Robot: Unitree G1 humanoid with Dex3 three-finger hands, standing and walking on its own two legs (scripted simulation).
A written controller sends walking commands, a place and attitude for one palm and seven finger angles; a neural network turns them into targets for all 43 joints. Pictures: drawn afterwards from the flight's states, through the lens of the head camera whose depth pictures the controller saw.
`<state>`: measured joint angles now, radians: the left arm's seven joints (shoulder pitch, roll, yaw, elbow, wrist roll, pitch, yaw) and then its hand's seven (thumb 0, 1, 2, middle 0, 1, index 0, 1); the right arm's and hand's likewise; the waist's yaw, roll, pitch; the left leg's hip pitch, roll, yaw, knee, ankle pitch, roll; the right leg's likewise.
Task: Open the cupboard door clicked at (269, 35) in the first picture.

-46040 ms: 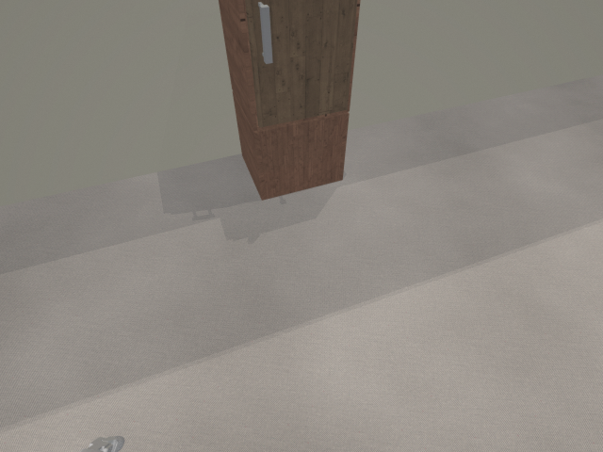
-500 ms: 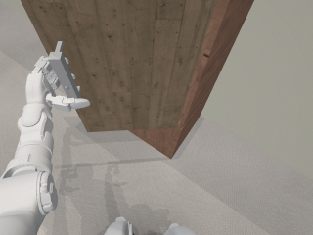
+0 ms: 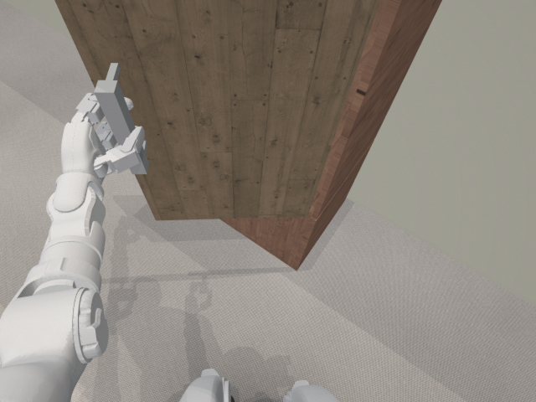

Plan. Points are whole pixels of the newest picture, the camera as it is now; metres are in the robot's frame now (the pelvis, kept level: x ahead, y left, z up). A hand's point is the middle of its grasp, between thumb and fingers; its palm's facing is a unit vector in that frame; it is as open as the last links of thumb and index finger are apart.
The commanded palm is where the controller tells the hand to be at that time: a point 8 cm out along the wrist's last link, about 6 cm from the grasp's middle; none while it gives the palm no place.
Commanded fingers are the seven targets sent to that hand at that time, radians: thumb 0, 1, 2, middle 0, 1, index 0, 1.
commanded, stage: pull the door open along its arc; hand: left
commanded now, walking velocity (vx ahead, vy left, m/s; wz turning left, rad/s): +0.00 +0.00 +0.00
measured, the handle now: (128, 123) +0.53 +0.20 +0.08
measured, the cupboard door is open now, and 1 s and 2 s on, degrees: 39 72 80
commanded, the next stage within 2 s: open thumb and fingers to let go in 1.16 s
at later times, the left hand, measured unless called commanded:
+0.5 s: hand (137, 181) +0.41 +0.17 +0.09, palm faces +0.05 -1.00 +0.02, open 6.8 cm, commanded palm +0.35 +0.21 +0.09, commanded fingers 0.00 0.90 0.90 -0.40 -1.35 -0.40 -1.35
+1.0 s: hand (199, 254) +0.30 +0.08 +0.09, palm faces +0.46 -0.89 +0.01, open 6.4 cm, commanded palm +0.23 +0.10 +0.09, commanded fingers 0.00 0.90 0.90 -0.40 -1.35 -0.40 -1.35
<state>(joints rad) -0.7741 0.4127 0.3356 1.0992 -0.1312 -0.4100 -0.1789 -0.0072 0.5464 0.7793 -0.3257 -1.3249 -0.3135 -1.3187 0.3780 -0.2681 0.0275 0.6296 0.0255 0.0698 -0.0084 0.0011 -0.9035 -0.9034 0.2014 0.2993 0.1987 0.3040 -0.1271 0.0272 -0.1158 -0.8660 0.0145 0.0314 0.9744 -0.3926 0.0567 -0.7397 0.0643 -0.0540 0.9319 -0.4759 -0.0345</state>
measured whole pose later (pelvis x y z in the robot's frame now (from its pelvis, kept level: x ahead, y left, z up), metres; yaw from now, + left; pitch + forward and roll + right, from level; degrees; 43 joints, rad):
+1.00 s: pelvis +0.02 -0.03 +0.01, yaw +3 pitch +7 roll +0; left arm 0.15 -0.10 -0.19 0.01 0.07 -0.11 0.57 0.00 0.67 0.78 -0.27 -1.32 -0.29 -1.32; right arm 0.19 -0.17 0.03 0.50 -0.04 0.08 0.03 0.01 -0.90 -0.90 0.20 0.30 0.20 0.30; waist 0.00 0.03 -0.14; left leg -0.62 -0.02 0.00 0.89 -0.39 0.02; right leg -0.50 0.04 -0.08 0.88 -0.51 -0.07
